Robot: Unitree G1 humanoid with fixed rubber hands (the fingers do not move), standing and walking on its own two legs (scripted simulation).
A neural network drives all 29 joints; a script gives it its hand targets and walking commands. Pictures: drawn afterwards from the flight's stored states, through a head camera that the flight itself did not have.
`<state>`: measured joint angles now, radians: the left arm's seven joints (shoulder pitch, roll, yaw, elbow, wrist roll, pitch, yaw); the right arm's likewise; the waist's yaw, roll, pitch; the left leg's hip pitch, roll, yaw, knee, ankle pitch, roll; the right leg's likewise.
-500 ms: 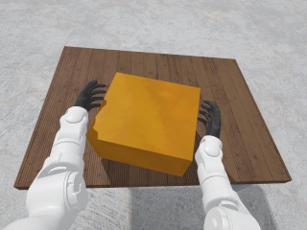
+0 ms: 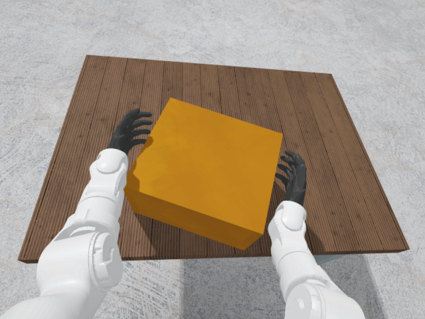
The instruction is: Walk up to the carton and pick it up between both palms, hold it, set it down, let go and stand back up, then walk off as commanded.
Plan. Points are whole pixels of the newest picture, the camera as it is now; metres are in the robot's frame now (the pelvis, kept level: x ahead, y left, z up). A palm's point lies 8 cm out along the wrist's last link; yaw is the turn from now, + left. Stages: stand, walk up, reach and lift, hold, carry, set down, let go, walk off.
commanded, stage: set down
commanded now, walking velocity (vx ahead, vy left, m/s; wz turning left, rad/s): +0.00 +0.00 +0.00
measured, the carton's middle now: (206, 173) +0.41 -0.01 -0.06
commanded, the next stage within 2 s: none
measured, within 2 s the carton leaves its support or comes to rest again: neither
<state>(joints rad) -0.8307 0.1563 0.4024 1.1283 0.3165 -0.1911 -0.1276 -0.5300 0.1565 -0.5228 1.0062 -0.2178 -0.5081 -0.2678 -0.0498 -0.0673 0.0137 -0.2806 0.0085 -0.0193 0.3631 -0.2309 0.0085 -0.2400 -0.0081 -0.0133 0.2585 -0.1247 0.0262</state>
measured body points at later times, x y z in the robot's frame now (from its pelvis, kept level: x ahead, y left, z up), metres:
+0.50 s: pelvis -0.01 -0.01 +0.00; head +0.08 +0.04 +0.44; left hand +0.44 +0.17 +0.02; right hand +0.34 -0.18 +0.00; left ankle -0.05 +0.09 -0.75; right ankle -0.04 -0.15 -0.75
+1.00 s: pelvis -0.02 -0.01 +0.00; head +0.08 +0.04 +0.43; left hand +0.44 +0.17 +0.02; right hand +0.34 -0.18 +0.00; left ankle -0.05 +0.09 -0.75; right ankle -0.04 -0.15 -0.75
